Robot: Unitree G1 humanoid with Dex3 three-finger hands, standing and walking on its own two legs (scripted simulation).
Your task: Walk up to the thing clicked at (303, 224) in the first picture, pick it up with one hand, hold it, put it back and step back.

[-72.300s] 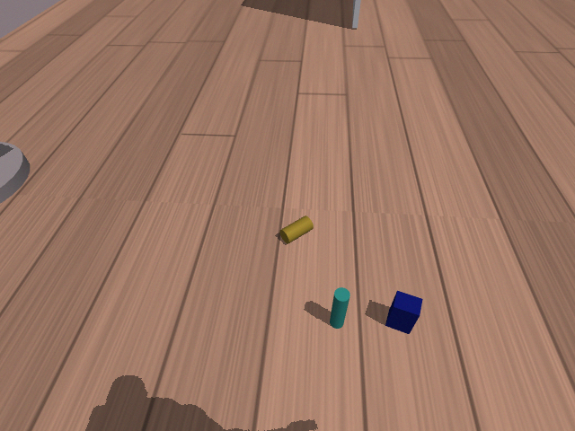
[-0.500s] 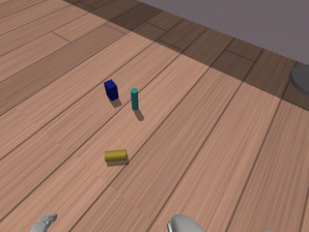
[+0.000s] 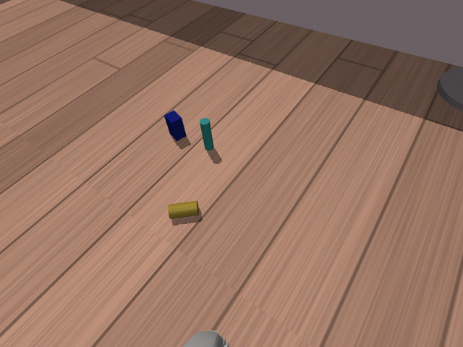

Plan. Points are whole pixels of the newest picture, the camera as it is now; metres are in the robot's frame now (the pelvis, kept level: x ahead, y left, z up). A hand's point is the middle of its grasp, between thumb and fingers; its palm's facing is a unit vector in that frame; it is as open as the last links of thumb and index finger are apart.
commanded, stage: step back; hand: left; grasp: from above
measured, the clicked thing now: (183, 209) +0.80 +0.31 -0.72
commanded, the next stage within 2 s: stand in 1.66 s
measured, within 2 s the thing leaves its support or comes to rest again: neither
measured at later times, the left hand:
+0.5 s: hand out of the picture -0.10 +0.24 -0.15, palm faces -0.02 -0.91 -0.41, open 7.4 cm
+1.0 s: hand out of the picture -0.23 +0.25 -0.14, palm faces +0.08 -0.92 -0.39, open 7.4 cm
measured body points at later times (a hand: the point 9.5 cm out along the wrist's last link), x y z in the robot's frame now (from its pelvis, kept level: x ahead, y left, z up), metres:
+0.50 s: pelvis -0.18 -0.04 -0.01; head -0.14 -0.05 +0.43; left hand -0.10 +0.28 -0.12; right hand -0.04 -0.36 -0.12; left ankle -0.06 +0.11 -0.72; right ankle -0.20 -0.16 -0.73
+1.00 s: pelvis -0.26 -0.04 +0.00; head -0.27 -0.03 +0.45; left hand -0.23 +0.30 -0.11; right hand -0.19 -0.34 -0.12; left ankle -0.26 +0.09 -0.73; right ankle -0.21 -0.15 -0.71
